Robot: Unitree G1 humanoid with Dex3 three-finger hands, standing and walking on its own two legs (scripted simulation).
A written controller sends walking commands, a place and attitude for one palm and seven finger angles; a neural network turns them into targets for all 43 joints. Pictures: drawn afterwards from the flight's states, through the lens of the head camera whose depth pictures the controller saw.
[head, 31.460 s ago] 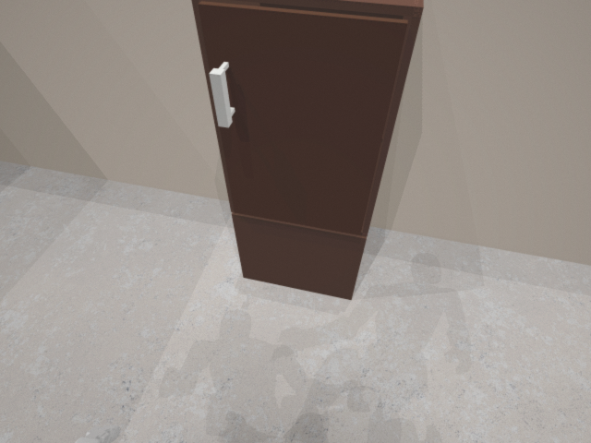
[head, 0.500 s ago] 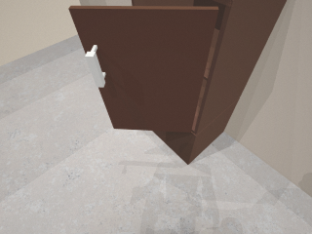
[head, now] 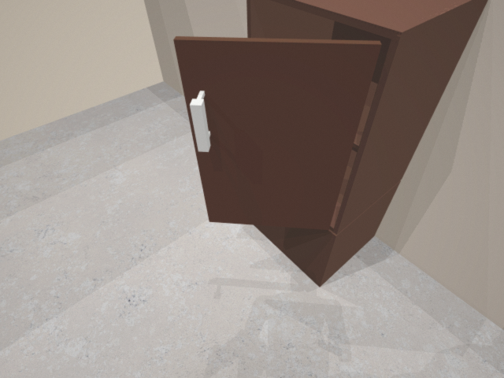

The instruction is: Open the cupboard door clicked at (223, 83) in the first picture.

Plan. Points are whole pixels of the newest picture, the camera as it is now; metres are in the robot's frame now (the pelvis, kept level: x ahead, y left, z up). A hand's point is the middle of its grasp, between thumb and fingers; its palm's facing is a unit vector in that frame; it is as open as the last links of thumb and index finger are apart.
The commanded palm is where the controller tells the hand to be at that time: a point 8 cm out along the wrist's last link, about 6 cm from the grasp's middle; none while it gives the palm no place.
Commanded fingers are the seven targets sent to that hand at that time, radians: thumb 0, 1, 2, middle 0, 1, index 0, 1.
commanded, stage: come to a stop and stand still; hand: left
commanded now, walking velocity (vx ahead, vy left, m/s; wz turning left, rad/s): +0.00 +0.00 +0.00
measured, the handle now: (202, 121) +0.62 +0.17 +0.08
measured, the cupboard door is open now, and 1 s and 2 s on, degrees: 44 44 44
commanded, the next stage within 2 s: look again from close up in 0.18 s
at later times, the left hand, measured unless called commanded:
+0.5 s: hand out of the picture +0.04 +0.16 -0.16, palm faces -0.01 -0.98 -0.22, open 7.3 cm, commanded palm none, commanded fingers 0.00 0.90 0.90 -0.20 -0.30 -0.20 -0.30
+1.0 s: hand (174, 364) +0.16 +0.15 -0.08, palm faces +0.27 -0.95 -0.16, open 7.5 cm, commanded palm +0.13 +0.20 -0.05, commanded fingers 0.00 0.74 0.83 -0.21 -0.41 -0.21 -0.41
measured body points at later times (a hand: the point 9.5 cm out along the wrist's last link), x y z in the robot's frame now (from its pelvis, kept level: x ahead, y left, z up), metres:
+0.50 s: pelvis +0.02 -0.02 +0.01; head +0.04 -0.03 +0.46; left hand +0.04 +0.21 -0.15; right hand +0.01 -0.24 -0.16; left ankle -0.02 +0.07 -0.73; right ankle +0.03 -0.16 -0.73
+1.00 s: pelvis +0.03 -0.05 +0.00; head +0.04 -0.05 +0.45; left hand +0.15 +0.20 -0.06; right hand +0.11 -0.29 -0.13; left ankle -0.02 +0.07 -0.73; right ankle +0.03 -0.16 -0.73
